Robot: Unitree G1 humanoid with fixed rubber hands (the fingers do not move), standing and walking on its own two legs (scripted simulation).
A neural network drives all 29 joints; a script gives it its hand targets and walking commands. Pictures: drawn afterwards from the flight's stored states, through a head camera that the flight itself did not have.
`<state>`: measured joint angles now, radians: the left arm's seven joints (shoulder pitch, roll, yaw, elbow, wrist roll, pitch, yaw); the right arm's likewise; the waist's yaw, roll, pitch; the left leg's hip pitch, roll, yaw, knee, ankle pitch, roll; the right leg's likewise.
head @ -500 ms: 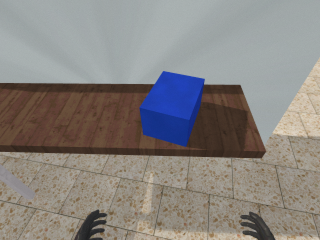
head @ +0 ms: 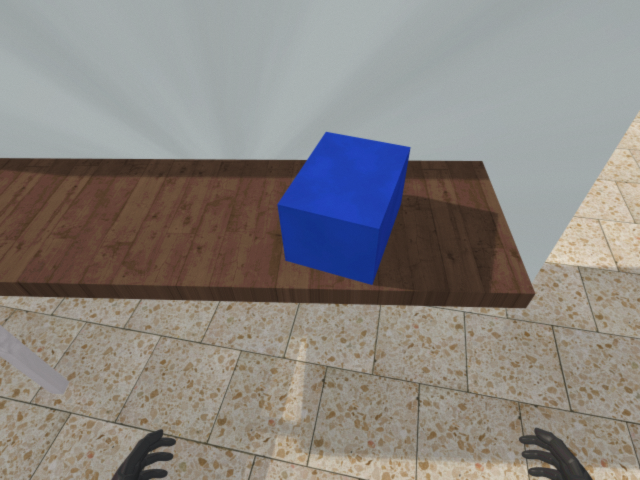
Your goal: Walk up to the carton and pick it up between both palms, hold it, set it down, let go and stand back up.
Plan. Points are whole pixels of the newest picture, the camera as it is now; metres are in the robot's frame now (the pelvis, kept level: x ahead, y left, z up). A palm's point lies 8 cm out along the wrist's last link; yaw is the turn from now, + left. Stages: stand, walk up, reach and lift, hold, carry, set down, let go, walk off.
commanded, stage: stand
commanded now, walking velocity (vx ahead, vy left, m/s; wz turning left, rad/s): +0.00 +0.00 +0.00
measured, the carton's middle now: (347, 204) +0.62 -0.01 -0.03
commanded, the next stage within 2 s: none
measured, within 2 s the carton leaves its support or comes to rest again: neither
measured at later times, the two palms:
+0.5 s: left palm out of the picture +0.13 +0.28 -0.09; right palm out of the picture +0.14 -0.28 -0.08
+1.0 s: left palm out of the picture +0.11 +0.28 -0.09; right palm out of the picture +0.11 -0.28 -0.08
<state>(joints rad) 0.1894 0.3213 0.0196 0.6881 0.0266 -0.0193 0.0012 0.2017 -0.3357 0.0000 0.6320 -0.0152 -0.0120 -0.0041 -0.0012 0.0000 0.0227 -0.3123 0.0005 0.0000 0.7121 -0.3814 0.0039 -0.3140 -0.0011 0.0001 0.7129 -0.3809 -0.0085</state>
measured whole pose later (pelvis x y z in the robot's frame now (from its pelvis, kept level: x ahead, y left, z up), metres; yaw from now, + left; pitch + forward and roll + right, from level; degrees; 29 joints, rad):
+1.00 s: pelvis -0.01 +0.00 +0.01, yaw +0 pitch +1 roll +0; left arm 0.15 0.33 0.02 0.86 0.02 -0.02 0.00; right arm 0.20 -0.34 0.00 0.75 -0.02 -0.02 0.00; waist 0.00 0.00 0.02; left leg -0.31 0.00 0.00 0.60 -0.30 0.00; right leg -0.31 0.00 0.00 0.60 -0.30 -0.01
